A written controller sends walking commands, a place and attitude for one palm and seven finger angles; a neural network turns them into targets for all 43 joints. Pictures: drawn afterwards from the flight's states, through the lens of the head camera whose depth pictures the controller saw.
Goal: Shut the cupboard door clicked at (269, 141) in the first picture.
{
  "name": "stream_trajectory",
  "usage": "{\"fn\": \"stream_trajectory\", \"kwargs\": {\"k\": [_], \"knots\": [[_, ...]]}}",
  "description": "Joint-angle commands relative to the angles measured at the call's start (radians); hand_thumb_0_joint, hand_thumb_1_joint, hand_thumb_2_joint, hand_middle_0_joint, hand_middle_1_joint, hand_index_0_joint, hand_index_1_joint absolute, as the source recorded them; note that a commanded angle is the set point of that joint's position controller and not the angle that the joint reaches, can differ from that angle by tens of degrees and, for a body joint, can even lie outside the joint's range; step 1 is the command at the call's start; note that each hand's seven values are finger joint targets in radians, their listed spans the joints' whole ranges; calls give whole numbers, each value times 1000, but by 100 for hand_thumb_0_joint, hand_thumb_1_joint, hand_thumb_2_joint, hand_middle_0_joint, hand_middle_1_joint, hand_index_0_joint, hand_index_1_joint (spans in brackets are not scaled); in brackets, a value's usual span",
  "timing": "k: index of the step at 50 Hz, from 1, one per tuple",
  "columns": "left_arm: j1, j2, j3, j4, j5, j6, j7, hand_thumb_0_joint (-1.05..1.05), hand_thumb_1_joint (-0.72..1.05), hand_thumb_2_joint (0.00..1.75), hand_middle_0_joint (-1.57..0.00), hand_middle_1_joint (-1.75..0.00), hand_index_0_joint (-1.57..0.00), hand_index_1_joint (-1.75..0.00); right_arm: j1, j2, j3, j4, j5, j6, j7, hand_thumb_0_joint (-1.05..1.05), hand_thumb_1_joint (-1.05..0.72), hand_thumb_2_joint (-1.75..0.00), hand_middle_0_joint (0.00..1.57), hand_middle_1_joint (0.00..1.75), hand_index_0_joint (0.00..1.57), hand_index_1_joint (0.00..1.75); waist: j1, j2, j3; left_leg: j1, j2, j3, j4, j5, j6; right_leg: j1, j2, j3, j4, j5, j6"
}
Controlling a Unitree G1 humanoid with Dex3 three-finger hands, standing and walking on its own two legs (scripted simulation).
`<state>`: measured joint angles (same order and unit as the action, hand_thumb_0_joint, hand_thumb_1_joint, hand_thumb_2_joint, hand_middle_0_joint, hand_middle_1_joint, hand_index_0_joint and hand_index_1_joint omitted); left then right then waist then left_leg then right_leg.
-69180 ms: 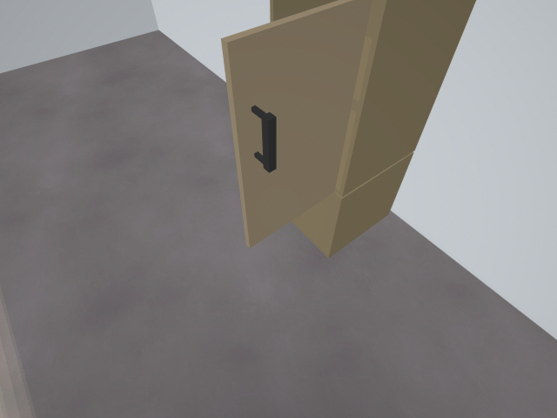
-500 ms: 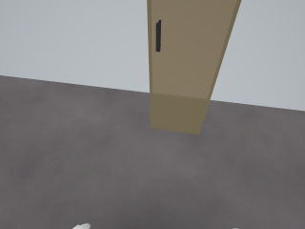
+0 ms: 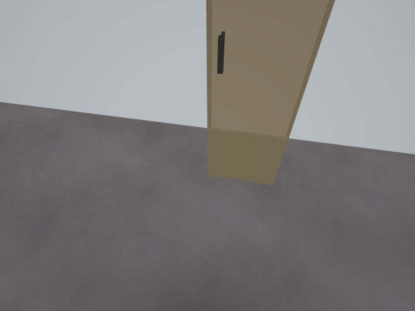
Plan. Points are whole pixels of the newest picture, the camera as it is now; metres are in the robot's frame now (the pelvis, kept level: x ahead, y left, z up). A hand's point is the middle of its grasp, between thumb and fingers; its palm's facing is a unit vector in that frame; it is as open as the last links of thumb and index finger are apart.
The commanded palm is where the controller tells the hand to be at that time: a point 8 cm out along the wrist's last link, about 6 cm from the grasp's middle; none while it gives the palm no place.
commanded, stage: let the arm hang, fingers relaxed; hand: left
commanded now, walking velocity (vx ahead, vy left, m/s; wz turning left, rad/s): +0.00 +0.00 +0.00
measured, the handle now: (221, 52) +0.93 +0.00 +0.04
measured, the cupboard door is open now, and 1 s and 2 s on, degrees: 0 0 0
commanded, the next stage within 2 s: look to check the result in 0.34 s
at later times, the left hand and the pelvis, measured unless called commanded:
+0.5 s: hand out of the picture -0.01 +0.18 -0.17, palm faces +0.01 -0.98 -0.20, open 7.4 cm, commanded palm none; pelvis +0.01 +0.00 +0.00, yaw +0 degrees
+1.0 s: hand out of the picture +0.04 +0.20 -0.17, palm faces +0.01 -0.97 -0.24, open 7.4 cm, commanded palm none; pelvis +0.02 +0.00 +0.00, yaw +0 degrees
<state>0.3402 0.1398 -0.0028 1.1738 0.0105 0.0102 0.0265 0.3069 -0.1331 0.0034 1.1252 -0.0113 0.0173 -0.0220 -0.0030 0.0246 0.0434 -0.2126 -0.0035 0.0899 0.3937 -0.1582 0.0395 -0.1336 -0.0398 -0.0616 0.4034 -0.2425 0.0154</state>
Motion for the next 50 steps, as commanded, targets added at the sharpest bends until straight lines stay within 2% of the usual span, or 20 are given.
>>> {"fn": "stream_trajectory", "kwargs": {"k": [1,5,11,14,26,30,36,38,41,50], "knots": [[71,96,21,-28,4,-15,10,0,90,90,-20,-30,-20,-30,70,-106,-20,-17,0,-14,-12,0,-90,-90,20,30,20,30,-6,-44,54,11,106,-133,-105,-75,3,-89,-55,80,-93,-15,-39],[62,85,23,-32,4,-15,11,0,90,90,-20,-30,-20,-30,65,-94,-20,-12,-2,-18,-13,0,-90,-90,20,30,20,30,-6,-28,76,4,103,-132,-114,-78,1,-98,-57,80,-89,-9,-37],[52,99,26,-41,4,-21,11,0,90,90,-20,-30,-20,-30,60,-103,-22,-18,0,-22,-13,0,-90,-90,20,30,20,30,-4,-26,60,22,103,-124,-96,-6,0,-76,-62,81,-95,31,-39],[43,95,26,-39,3,-20,10,0,90,90,-20,-30,-20,-30,50,-105,-21,-16,-2,-23,-14,0,-90,-90,20,30,20,30,-7,3,70,25,103,-123,-108,-34,-3,-83,-61,86,-98,21,-38],[10,150,35,-50,3,-27,6,0,90,90,-20,-30,-20,-30,19,-162,-29,-29,2,-29,-13,0,-90,-90,20,30,20,30,-4,-42,28,67,114,-129,-95,56,5,-44,-66,88,-110,69,-43],[-11,161,35,-49,3,-28,5,0,90,90,-20,-30,-20,-30,1,-176,-30,-28,1,-31,-12,0,-90,-90,20,30,20,30,-8,-19,19,77,116,-127,-99,64,2,-34,-69,90,-114,73,-42],[-33,193,39,-52,5,-30,3,0,90,90,-20,-30,-20,-30,-29,-206,-31,-33,2,-31,-10,0,-90,-90,20,30,20,30,-5,-36,14,88,120,-133,-99,97,3,-19,-73,87,-124,92,-41],[-47,194,38,-53,5,-29,1,0,90,90,-20,-30,-20,-30,-40,-206,-30,-32,1,-31,-9,0,-90,-90,20,30,20,30,-7,-26,32,78,119,-134,-108,74,0,-24,-75,88,-130,79,-41],[-52,210,40,-57,5,-32,0,0,90,90,-20,-30,-20,-30,-55,-224,-33,-38,1,-31,-8,0,-90,-90,20,30,20,30,-5,-36,13,91,120,-136,-102,92,1,-14,-79,87,-137,91,-42],[-89,235,39,-62,4,-34,-4,0,90,90,-20,-30,-20,-30,-98,-254,-33,-40,-1,-34,-5,0,-90,-90,20,30,20,30,-6,-14,6,101,123,-141,-112,106,-5,2,-86,91,-148,107,-42]]}}
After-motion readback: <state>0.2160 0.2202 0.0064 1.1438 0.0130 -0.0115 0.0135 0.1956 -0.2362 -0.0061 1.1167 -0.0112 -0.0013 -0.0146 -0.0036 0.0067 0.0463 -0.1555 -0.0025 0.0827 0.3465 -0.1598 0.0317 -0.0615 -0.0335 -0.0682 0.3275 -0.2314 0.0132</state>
